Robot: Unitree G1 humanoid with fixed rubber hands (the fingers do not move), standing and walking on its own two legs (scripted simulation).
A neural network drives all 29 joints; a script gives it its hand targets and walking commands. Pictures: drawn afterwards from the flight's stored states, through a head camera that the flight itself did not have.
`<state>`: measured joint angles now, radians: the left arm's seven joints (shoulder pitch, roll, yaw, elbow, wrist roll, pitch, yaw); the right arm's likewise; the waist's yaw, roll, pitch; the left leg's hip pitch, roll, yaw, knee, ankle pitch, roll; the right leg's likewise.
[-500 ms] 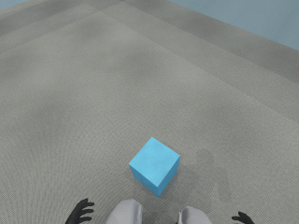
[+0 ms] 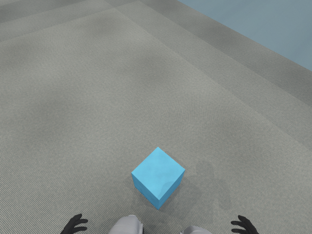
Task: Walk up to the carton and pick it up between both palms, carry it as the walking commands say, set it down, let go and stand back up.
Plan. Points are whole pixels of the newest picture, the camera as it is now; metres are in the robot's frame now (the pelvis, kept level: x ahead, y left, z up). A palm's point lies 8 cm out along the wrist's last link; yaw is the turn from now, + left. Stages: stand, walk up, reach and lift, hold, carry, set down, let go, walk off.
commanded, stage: walk up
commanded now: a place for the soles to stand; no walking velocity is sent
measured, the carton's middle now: (157, 178) +0.44 +0.00 -0.63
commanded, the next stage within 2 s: none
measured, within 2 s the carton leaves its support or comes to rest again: neither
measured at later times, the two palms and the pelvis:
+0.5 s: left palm out of the picture +0.06 +0.28 -0.13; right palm out of the picture +0.12 -0.22 -0.12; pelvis +0.00 +0.02 +0.00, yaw +3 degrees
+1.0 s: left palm out of the picture +0.01 +0.30 -0.11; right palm (236, 219) +0.17 -0.21 -0.12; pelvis +0.03 +0.05 +0.00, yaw -2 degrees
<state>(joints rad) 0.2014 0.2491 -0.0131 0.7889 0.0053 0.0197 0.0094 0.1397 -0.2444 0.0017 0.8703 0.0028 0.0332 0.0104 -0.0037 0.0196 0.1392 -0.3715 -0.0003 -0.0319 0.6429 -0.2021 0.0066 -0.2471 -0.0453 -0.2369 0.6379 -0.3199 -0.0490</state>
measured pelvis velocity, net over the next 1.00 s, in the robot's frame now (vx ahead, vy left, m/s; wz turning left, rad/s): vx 0.03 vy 0.05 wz -0.03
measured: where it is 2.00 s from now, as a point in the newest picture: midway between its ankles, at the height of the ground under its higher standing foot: (105, 222)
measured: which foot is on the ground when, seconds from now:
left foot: down 0.00-0.82, up 0.84-1.00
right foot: down 0.00-1.00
